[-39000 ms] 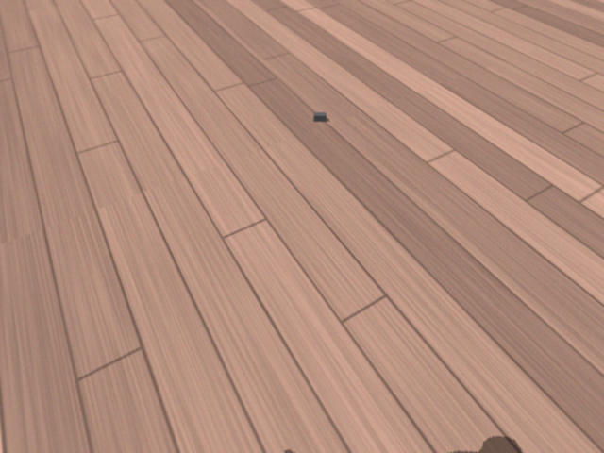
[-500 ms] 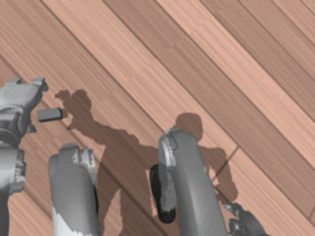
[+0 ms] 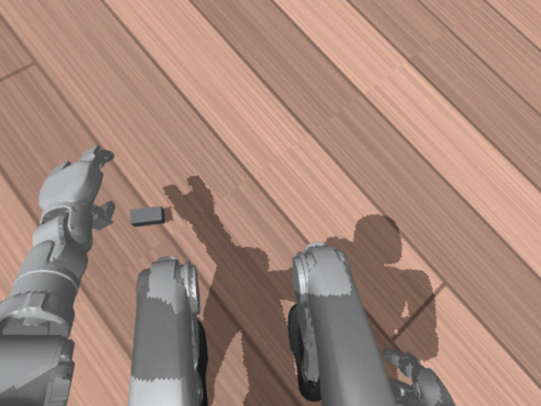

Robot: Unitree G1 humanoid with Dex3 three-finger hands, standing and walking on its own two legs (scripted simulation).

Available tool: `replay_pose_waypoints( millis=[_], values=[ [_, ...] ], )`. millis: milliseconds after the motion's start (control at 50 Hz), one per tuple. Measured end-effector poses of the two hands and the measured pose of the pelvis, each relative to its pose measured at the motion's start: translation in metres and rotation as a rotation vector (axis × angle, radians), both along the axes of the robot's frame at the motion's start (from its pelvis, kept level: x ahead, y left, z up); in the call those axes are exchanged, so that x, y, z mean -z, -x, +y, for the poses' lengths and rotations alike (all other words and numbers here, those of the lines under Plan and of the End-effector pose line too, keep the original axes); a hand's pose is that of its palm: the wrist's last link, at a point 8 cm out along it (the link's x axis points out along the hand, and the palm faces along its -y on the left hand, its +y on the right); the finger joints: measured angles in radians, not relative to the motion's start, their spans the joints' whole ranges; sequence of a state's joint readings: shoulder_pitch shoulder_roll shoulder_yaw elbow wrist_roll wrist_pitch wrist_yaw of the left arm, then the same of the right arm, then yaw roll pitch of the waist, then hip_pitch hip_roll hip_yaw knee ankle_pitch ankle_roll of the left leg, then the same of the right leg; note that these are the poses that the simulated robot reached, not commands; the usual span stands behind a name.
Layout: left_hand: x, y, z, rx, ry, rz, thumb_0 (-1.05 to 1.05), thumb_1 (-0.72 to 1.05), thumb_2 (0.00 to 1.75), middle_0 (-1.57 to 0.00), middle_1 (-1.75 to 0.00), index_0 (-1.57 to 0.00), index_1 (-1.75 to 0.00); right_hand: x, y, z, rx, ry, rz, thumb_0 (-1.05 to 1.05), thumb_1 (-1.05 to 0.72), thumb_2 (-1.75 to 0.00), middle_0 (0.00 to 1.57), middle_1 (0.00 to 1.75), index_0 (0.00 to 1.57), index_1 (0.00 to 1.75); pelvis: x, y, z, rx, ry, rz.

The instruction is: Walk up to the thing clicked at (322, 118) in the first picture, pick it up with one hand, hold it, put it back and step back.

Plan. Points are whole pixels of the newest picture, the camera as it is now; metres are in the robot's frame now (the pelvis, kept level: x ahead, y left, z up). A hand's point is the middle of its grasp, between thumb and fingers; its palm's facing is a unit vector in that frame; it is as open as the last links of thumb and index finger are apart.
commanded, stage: home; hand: left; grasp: from above
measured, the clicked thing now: (147, 216) +0.45 +0.23 -0.39
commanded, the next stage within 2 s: none
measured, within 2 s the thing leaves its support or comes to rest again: neither
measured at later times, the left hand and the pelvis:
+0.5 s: hand (40, 306) +0.26 +0.21 +0.08, palm faces -0.01 -0.94 -0.35, open 7.4 cm; pelvis +0.02 +0.00 +0.18, yaw +4 degrees
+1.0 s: hand out of the picture +0.23 +0.20 +0.26, palm faces +0.15 -0.97 -0.21, open 7.4 cm; pelvis +0.08 +0.00 +0.30, yaw +6 degrees
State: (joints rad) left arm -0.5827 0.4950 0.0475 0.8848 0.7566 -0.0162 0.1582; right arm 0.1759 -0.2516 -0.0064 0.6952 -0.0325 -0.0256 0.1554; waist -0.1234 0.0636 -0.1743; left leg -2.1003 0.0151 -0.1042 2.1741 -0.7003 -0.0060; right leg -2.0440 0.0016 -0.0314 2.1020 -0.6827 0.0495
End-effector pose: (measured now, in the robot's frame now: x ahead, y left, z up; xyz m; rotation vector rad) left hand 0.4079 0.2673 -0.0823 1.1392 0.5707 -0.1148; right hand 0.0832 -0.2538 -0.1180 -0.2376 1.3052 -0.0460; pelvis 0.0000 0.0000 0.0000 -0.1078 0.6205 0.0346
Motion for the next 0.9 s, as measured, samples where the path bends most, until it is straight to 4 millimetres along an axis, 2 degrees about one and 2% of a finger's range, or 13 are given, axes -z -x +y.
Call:
replay_pose_waypoints(
  millis=[80,160,260,360,460,580,760,900],
  values=[
    [-0.035,0.036,-0.001,-0.059,0.136,0.012,0.00,0.58,0.95,-0.23,-0.43,-0.23,-0.44,-0.035,-0.036,-0.006,-0.031,0.029,-0.102,0.01,-0.90,-0.90,0.21,0.30,0.21,0.30,-0.031,0.001,-0.001,-0.007,-0.009,-0.021],
    [-0.068,0.072,-0.001,-0.131,0.252,0.007,0.00,0.74,0.93,-0.22,-0.37,-0.23,-0.37,-0.073,-0.075,-0.008,-0.068,0.061,-0.217,0.01,-0.91,-0.90,0.21,0.30,0.21,0.30,-0.059,0.002,-0.002,-0.015,-0.017,-0.048],
    [-0.105,0.109,-0.002,-0.247,0.373,0.005,0.00,0.84,0.91,-0.21,-0.32,-0.22,-0.33,-0.121,-0.116,-0.001,-0.101,0.079,-0.363,0.01,-0.91,-0.90,0.20,0.30,0.20,0.30,-0.093,0.002,-0.004,-0.029,-0.024,-0.085],
    [-0.143,0.137,-0.007,-0.374,0.495,0.012,0.01,0.88,0.90,-0.21,-0.31,-0.22,-0.31,-0.165,-0.143,0.014,-0.106,0.061,-0.476,0.01,-0.91,-0.90,0.20,0.30,0.20,0.30,-0.127,-0.003,-0.005,-0.039,-0.032,-0.127],
    [-0.182,0.158,-0.014,-0.494,0.608,0.037,0.01,0.89,0.90,-0.21,-0.30,-0.21,-0.31,-0.207,-0.152,0.031,-0.094,0.034,-0.535,0.01,-0.91,-0.90,0.20,0.30,0.21,0.30,-0.164,-0.012,-0.005,-0.046,-0.039,-0.172],
    [-0.232,0.173,-0.019,-0.616,0.704,0.067,0.01,0.90,0.90,-0.20,-0.30,-0.21,-0.30,-0.252,-0.146,0.042,-0.059,0.027,-0.541,0.01,-0.91,-0.90,0.21,0.30,0.21,0.30,-0.210,-0.030,-0.004,-0.056,-0.046,-0.225],
    [-0.308,0.185,-0.022,-0.702,0.780,0.059,0.01,0.90,0.90,-0.20,-0.30,-0.21,-0.30,-0.312,-0.136,0.037,0.006,0.076,-0.562,0.01,-0.91,-0.90,0.21,0.30,0.21,0.30,-0.268,-0.058,-0.001,-0.068,-0.058,-0.315],
    [-0.357,0.196,-0.023,-0.696,0.793,0.032,0.01,0.90,0.90,-0.20,-0.30,-0.21,-0.30,-0.350,-0.146,0.029,0.029,0.107,-0.642,0.01,-0.91,-0.90,0.21,0.30,0.21,0.30,-0.296,-0.075,0.002,-0.073,-0.067,-0.381]
  ],
)
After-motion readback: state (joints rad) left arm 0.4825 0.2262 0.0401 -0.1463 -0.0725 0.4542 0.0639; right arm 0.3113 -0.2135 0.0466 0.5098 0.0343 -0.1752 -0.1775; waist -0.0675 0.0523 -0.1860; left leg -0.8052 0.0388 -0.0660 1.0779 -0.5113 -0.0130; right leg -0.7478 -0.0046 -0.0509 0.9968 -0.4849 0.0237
